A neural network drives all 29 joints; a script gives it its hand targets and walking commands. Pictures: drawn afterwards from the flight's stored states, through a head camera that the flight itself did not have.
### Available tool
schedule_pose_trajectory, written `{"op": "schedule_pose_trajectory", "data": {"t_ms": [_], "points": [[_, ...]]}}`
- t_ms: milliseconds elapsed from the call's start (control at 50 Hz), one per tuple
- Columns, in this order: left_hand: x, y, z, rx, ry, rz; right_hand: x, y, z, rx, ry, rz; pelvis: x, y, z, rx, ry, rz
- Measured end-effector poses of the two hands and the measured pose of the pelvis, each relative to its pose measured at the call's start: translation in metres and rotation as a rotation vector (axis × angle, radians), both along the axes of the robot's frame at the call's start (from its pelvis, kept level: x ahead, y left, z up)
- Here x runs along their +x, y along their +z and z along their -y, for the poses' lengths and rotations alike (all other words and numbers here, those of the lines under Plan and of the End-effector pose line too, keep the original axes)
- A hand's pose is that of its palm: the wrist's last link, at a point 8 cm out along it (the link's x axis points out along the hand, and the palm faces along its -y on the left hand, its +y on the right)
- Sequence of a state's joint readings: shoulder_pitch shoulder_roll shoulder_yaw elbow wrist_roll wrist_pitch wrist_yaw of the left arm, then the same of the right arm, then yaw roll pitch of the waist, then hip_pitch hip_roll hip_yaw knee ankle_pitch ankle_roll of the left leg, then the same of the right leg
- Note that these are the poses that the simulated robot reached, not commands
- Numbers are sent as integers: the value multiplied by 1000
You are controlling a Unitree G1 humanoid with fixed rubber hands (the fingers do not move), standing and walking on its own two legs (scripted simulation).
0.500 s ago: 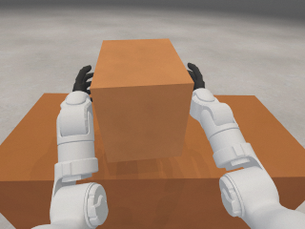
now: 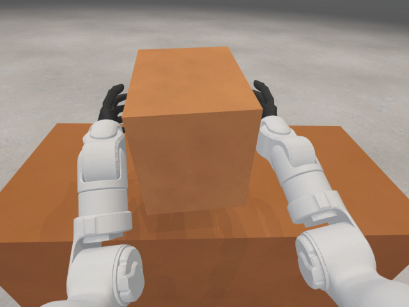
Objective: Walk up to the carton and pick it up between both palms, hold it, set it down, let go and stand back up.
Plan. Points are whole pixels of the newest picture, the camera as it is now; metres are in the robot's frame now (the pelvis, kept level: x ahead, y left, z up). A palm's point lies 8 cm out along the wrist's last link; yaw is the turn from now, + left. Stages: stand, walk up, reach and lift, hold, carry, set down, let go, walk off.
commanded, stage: hold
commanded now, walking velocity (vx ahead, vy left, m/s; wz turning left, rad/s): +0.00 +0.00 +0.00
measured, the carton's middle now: (189, 125) +0.41 +0.00 +0.22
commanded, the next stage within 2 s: none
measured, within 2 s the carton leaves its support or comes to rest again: neither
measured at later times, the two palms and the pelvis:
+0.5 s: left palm (108, 125) +0.36 +0.15 +0.25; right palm (264, 118) +0.37 -0.13 +0.25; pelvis +0.00 +0.00 +0.00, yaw +0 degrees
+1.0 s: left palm (108, 125) +0.37 +0.15 +0.25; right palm (264, 117) +0.37 -0.13 +0.25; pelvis +0.00 +0.00 +0.00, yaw +0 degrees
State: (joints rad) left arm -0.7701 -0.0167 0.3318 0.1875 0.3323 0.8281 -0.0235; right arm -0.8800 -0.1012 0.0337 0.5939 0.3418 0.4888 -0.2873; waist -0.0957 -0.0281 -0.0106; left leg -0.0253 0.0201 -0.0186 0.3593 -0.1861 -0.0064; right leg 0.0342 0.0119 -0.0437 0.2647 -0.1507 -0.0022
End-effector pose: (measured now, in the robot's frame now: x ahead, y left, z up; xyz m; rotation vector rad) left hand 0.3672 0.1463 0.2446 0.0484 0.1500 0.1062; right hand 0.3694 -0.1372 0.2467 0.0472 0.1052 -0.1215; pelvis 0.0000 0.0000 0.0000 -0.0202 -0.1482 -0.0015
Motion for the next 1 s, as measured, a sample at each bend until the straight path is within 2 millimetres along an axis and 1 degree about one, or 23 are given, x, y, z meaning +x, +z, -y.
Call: {"op": "schedule_pose_trajectory", "data": {"t_ms": [300,500,740,900,1000], "points": [[-2,-1,-4,-16,11,-8,1,1,-4,-8,9,-8,-2,0,3,1,8,-1],[-3,4,-3,-17,5,8,-2,8,-3,0,1,8,-3,0,2,1,7,-2],[-1,0,-3,-4,6,-12,0,2,-3,1,3,-11,-4,0,0,1,4,-4],[-2,4,-4,-13,11,5,1,9,-4,-1,7,5,-3,0,2,0,6,-6],[0,2,-3,-17,11,-10,2,8,-3,-8,6,-9,-2,0,3,1,6,-7]]}}
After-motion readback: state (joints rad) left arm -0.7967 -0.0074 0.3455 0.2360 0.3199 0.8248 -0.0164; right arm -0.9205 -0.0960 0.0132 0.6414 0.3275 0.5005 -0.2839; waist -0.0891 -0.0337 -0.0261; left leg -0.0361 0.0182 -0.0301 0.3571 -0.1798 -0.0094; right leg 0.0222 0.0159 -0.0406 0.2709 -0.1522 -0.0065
